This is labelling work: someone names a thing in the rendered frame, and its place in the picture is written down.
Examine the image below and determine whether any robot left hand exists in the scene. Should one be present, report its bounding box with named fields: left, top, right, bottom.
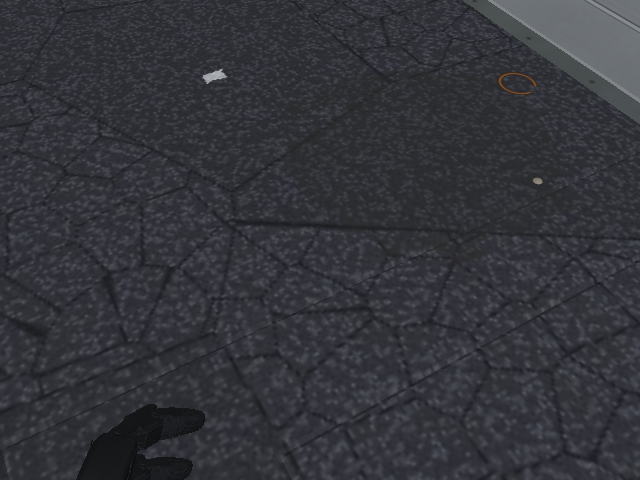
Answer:
left=76, top=404, right=205, bottom=480

